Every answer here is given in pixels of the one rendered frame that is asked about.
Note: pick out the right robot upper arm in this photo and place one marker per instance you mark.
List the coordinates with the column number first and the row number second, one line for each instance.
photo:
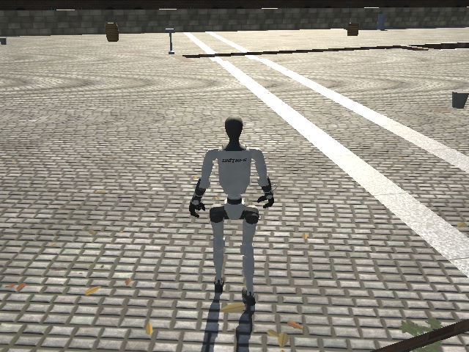
column 261, row 168

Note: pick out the left robot hand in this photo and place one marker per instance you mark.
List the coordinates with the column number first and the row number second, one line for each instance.
column 192, row 208

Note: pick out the right robot hand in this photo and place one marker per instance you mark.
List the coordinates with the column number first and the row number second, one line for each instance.
column 263, row 198

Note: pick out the right robot shin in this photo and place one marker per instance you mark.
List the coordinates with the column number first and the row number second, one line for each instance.
column 248, row 269

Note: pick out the robot head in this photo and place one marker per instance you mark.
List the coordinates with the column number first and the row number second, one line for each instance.
column 234, row 126

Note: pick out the right robot forearm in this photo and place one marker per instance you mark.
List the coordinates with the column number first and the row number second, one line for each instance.
column 268, row 190

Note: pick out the left robot forearm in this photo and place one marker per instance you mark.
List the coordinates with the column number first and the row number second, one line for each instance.
column 198, row 194

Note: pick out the left robot upper arm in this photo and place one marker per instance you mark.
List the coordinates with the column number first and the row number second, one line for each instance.
column 207, row 167

